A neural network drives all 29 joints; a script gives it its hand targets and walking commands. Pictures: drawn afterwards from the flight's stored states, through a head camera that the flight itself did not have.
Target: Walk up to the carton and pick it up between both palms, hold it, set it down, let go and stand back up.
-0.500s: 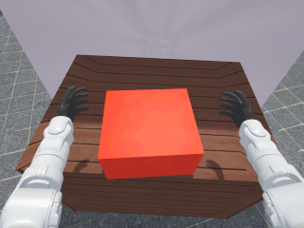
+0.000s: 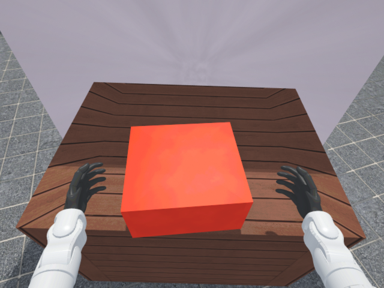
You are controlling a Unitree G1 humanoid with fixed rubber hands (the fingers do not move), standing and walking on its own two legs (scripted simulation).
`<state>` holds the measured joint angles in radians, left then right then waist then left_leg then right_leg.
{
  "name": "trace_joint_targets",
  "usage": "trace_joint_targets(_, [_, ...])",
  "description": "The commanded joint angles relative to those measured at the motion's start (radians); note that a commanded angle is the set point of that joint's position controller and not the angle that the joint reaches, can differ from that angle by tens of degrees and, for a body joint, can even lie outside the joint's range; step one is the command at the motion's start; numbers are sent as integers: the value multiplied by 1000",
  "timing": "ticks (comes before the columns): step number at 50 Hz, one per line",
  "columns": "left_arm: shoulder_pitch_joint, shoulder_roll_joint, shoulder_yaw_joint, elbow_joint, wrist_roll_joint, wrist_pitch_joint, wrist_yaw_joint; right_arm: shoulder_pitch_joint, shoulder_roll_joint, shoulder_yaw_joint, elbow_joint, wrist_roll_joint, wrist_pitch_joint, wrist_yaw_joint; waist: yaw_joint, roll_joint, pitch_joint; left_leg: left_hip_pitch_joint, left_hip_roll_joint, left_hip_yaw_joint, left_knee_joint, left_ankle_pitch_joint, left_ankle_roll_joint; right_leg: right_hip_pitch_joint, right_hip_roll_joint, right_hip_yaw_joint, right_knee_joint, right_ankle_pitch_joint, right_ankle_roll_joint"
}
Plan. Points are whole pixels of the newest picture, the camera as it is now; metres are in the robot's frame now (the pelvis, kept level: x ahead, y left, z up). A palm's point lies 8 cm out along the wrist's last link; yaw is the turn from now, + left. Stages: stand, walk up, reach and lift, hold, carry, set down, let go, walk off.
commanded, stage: set down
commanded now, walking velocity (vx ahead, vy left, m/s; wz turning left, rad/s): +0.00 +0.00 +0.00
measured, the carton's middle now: (184, 176) +0.42 +0.04 -0.07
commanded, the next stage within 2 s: let go in 1.16 s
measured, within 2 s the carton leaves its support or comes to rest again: neither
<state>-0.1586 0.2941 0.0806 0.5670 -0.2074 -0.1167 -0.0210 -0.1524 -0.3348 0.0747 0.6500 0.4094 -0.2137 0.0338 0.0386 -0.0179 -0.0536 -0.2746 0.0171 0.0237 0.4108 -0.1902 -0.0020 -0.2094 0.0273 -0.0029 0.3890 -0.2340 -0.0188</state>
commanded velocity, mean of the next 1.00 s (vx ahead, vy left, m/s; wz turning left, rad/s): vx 0.00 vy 0.00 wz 0.00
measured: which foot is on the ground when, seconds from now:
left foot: down 0.00-1.00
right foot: down 0.00-1.00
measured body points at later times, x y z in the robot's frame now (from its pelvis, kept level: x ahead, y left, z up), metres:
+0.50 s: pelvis +0.00 +0.01 +0.00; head -0.01 +0.01 +0.45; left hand +0.22 +0.27 -0.01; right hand +0.23 -0.23 -0.02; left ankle +0.01 +0.12 -0.74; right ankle -0.02 -0.11 -0.74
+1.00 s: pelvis +0.00 +0.01 -0.01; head +0.00 +0.01 +0.44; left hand +0.19 +0.25 -0.06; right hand +0.18 -0.23 -0.07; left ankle +0.01 +0.12 -0.74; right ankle -0.02 -0.11 -0.74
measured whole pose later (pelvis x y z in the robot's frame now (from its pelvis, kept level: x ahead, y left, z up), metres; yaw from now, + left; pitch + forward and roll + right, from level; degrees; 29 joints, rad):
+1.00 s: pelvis +0.00 +0.01 -0.01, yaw -1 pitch -1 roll +0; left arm 0.15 0.26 -0.04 0.71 -0.22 -0.41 0.03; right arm 0.15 -0.27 0.09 0.86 0.27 -0.54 0.08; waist 0.02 -0.02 0.01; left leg -0.23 0.01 0.03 0.49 -0.25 0.00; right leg -0.18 0.02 0.03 0.48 -0.29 -0.01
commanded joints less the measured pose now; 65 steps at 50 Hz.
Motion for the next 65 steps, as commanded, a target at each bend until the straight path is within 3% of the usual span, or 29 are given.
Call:
trace_joint_targets(1, [-98,125,45,-217,-9,-71,10,-106,-132,-59,-192,-13,-69,3,7,3,-238,211,-30,-25,3,314,-12,42,2,42,-35,258,27])
trace_joint_targets(3, [2,98,36,-211,5,-86,0,-2,-118,-59,-153,-8,-90,6,-12,36,-190,264,-28,-27,9,376,-19,46,8,42,-41,301,26])
trace_joint_targets(4, [-185,160,37,-246,-24,-91,3,-189,-178,-107,-229,-27,-95,3,-18,33,-271,232,-32,-19,14,330,-19,11,5,37,-44,250,27])
trace_joint_targets(5, [12,120,48,-228,-11,-97,4,-3,-128,-64,-194,-21,-100,7,-2,5,-197,250,-30,-23,14,361,-20,33,10,38,-46,292,24])
trace_joint_targets(6, [-96,142,35,-204,-24,-101,-1,-84,-130,-80,-175,-23,-95,7,-18,10,-171,211,-31,-26,1,278,-12,-6,0,45,-60,197,24])
trace_joint_targets(8, [-120,158,21,-228,-34,-118,11,-102,-135,-105,-206,-41,-100,13,-12,20,-165,207,-30,-25,-7,234,-14,-50,-4,42,-60,135,21])
trace_joint_targets(9, [30,107,3,-161,-23,-126,12,43,-83,-59,-141,-34,-103,21,-5,7,-86,212,-27,-27,-7,221,-9,-35,-8,48,-64,118,15])
trace_joint_targets(10, [-70,150,14,-221,-32,-138,20,-75,-130,-100,-213,-42,-112,23,0,23,-167,212,-30,-22,-6,221,-13,-58,-9,44,-67,104,16])
trace_joint_targets(11, [121,103,1,-198,-23,-153,20,110,-86,-54,-159,-24,-123,32,7,6,-98,247,-26,-30,-3,271,-16,-15,-1,44,-62,156,12])
trace_joint_targets(13, [46,120,-4,-195,-28,-184,23,47,-109,-87,-167,-37,-149,28,-13,35,-122,256,-27,-37,19,292,-22,-48,-2,45,-57,170,10])
trace_joint_targets(16, [60,142,-5,-247,-59,-219,34,50,-124,-94,-240,-35,-178,34,5,25,-167,247,-27,-28,17,257,-28,-42,0,48,-50,147,9])
trace_joint_targets(17, [110,122,-18,-161,-49,-229,31,108,-91,-82,-159,-41,-181,36,-6,17,-92,224,-26,-37,10,224,-22,-49,-5,52,-60,112,5])
trace_joint_targets(21, [104,131,-32,-143,-52,-275,34,99,-91,-92,-147,-71,-221,37,-1,-1,-80,220,-23,-28,11,176,-21,-75,-9,45,-59,57,8])
trace_joint_targets(27, [121,101,-73,-97,-57,-331,58,136,-81,-88,-37,-67,-280,56,-5,61,-48,235,-11,-28,22,145,-42,-128,-13,48,-37,19,-22])
trace_joint_targets(31, [175,109,-71,-29,-46,-374,54,163,-68,-58,-8,-80,-325,57,-8,22,-52,211,-20,-21,32,135,-31,-101,-15,55,-35,28,-10])
trace_joint_targets(41, [153,97,-82,16,-24,-370,61,159,-79,-36,82,-122,-375,53,-10,19,-49,213,-23,-22,56,130,-46,-125,-16,42,-8,38,-8])
trace_joint_targets(43, [197,83,-84,94,1,-346,51,191,-73,-22,157,-148,-361,48,-26,11,-21,224,-26,-17,51,137,-42,-113,-16,40,-17,57,-3])
trace_joint_targets(45, [197,77,-87,93,1,-308,40,186,-71,-25,165,-150,-346,40,-35,3,-9,224,-26,-10,43,132,-39,-111,-14,35,-33,61,-3])
trace_joint_targets(47, [190,89,-76,-54,-18,-354,58,191,-55,-21,28,-115,-386,43,-1,-1,-70,218,-28,-10,62,200,-44,-90,-13,42,-7,139,4])
trace_joint_targets(50, [238,74,-87,-31,5,-362,68,226,-50,-23,72,-151,-404,46,-14,11,-95,227,-29,-7,70,258,-51,-48,-9,38,4,223,7])
trace_joint_targets(53, [246,65,-74,73,29,-312,49,217,-41,-22,169,-162,-366,41,-25,15,-12,239,-28,-6,36,166,-43,-75,-12,30,-34,132,4])
trace_joint_targets(54, [229,56,-72,10,15,-309,47,215,-34,-27,118,-150,-365,44,-9,21,-16,219,-32,-3,30,149,-45,-71,-17,38,-36,100,5])
trace_joint_targets(55, [258,41,-99,115,42,-269,38,223,-61,-18,219,-177,-333,35,-33,16,66,218,-30,-5,20,122,-48,-93,-22,35,-58,77,-4])
trace_joint_targets(59, [257,18,-102,57,63,-214,44,213,-60,-34,216,-210,-305,28,-35,19,15,256,-26,-4,31,197,-61,-79,-7,16,-55,118,-2])
trace_joint_targets(60, [247,40,-75,-5,68,-226,55,211,-48,-40,165,-202,-312,29,-13,5,-18,264,-29,0,41,227,-62,-66,-1,14,-53,138,1])
trace_joint_targets(61, [244,34,-92,-43,54,-238,63,203,-34,-47,130,-203,-320,33,-27,14,-41,271,-26,-4,42,242,-58,-58,2,15,-44,161,-1])
trace_joint_targets(62, [247,43,-86,41,83,-215,60,190,-53,-57,209,-234,-304,29,-31,9,-5,280,-26,-2,41,232,-58,-76,-3,10,-56,162,-1])
trace_joint_targets(64, [250,38,-82,-79,65,-225,70,204,-26,-66,103,-223,-309,31,-15,9,-65,273,-26,1,40,267,-55,-42,-2,16,-42,205,6])
trace_joint_targets(65, [267,23,-92,-42,83,-213,70,207,-33,-64,131,-243,-301,31,-32,13,-48,276,-26,3,40,258,-58,-42,-1,15,-49,205,5])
